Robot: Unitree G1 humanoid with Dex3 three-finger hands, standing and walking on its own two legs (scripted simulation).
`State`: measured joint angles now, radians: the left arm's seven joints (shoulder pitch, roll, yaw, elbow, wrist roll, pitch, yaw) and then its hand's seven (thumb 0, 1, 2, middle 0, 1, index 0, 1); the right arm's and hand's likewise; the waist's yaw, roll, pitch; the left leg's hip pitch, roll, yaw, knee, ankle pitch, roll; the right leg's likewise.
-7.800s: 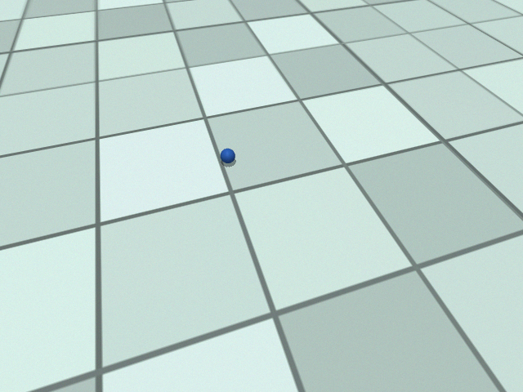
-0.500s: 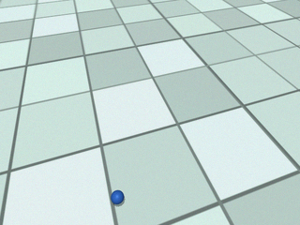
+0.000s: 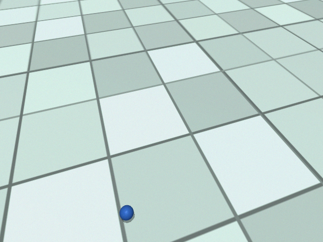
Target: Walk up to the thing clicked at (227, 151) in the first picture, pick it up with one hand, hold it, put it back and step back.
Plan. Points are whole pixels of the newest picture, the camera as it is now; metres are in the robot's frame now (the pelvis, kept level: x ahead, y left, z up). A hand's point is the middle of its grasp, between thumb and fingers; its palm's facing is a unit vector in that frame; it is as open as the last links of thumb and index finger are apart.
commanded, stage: stand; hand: left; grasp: from above
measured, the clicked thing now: (126, 212) +0.38 +0.21 -0.74
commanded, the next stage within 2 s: rise first in 0.54 s
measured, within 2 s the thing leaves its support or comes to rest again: neither
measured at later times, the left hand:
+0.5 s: hand out of the picture +0.08 +0.26 -0.16, palm faces -0.02 -0.94 -0.35, open 7.4 cm
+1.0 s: hand out of the picture +0.14 +0.26 -0.18, palm faces -0.08 -0.92 -0.39, open 11.2 cm
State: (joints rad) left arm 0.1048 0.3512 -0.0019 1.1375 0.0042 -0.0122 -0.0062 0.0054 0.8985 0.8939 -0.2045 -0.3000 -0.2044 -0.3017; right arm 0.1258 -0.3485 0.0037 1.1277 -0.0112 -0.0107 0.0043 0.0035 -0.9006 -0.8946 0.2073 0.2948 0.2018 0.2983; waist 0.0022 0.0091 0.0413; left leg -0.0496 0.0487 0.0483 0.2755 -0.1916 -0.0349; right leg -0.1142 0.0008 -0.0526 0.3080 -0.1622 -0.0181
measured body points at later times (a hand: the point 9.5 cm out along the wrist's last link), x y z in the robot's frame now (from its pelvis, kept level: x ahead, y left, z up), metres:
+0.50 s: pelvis +0.00 +0.00 +0.00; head +0.01 +0.00 +0.45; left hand +0.08 +0.30 -0.13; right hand +0.07 -0.30 -0.14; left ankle -0.03 +0.14 -0.75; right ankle +0.00 -0.10 -0.75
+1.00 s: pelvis -0.01 +0.01 -0.03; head +0.06 +0.01 +0.41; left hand +0.14 +0.31 -0.16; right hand +0.09 -0.24 -0.15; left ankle -0.03 +0.14 -0.75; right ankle +0.00 -0.10 -0.75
